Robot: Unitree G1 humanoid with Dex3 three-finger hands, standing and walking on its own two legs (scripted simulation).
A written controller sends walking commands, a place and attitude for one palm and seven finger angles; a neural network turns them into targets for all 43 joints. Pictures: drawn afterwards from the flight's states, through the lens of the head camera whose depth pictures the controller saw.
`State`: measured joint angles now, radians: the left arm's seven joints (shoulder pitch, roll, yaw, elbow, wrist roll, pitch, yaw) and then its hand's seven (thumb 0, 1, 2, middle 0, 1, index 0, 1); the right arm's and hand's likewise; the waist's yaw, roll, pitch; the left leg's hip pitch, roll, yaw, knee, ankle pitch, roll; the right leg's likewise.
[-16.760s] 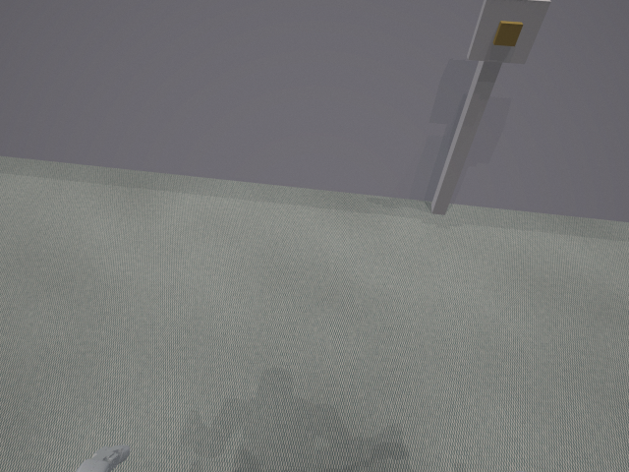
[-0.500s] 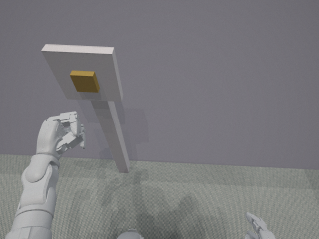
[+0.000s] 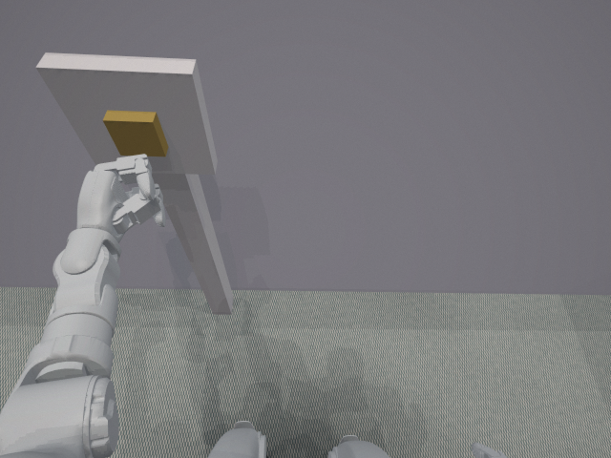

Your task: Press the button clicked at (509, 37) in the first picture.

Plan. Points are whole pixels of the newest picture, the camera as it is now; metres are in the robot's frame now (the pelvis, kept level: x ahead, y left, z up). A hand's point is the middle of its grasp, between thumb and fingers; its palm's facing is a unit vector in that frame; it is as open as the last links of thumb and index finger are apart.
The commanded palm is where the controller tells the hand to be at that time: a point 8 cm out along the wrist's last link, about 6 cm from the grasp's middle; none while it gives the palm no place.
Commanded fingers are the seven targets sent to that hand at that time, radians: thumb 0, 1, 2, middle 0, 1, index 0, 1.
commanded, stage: aim a knuckle at the button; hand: left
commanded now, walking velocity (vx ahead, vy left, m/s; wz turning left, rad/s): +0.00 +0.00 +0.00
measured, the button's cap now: (138, 132) +0.52 +0.23 +0.10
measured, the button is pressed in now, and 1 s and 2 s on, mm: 0 0 5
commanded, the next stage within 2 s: press the button with the knuckle in 1.26 s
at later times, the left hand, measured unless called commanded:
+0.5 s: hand (152, 204) +0.42 +0.20 +0.07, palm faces -0.01 -1.00 +0.00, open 3.1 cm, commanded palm +0.40 +0.25 +0.07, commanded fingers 0.00 0.90 0.90 -1.30 -1.50 -1.30 -1.50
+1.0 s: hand (160, 201) +0.43 +0.19 +0.06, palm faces -0.01 -1.00 +0.00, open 3.1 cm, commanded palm +0.41 +0.25 +0.07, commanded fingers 0.00 0.90 0.90 -1.30 -1.50 -1.30 -1.50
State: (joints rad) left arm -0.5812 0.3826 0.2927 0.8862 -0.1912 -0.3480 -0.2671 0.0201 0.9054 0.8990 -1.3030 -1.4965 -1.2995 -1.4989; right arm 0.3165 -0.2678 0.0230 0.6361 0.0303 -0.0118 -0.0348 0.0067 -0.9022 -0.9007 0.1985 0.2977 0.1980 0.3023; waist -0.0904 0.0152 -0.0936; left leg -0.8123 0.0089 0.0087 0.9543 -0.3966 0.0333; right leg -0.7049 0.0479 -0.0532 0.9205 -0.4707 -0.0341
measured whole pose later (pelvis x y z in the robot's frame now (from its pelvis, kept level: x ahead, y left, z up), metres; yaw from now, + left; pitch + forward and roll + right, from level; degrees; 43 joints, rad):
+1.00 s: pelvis +0.00 +0.00 +0.00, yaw -1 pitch +15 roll -2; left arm -0.58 0.37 0.31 0.90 -0.19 -0.38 -0.26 0.02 0.91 0.90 -1.30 -1.50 -1.30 -1.50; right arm 0.33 -0.26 0.03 0.62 0.03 0.04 -0.03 0.01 -0.90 -0.90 0.20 0.30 0.20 0.30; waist -0.10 0.02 -0.11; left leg -0.84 0.02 0.01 0.98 -0.41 0.04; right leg -0.73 0.05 -0.05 0.94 -0.47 -0.03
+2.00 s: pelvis +0.00 -0.01 -0.01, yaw +0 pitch +18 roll -3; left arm -0.77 0.46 0.35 1.09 -0.14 -0.40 -0.26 -0.03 0.85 0.93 -1.30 -1.50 -1.30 -1.50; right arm 0.36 -0.26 0.03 0.65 0.02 0.06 -0.02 0.00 -0.90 -0.90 0.20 0.30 0.20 0.30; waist -0.13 0.02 -0.11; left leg -0.92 0.03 -0.01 1.02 -0.42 0.02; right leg -0.80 0.07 -0.07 0.97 -0.49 -0.04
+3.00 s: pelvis -0.03 +0.01 -0.03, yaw -1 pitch +20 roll -4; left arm -0.93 0.53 0.35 1.20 -0.10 -0.37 -0.23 -0.03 0.76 0.95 -1.30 -1.50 -1.36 -1.50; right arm 0.40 -0.28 0.05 0.65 0.00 -0.01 -0.01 0.00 -0.90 -0.90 0.20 0.30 0.20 0.30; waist -0.17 0.02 -0.11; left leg -1.05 0.02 -0.02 1.08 -0.38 0.04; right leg -0.93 0.06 -0.08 1.02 -0.45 -0.03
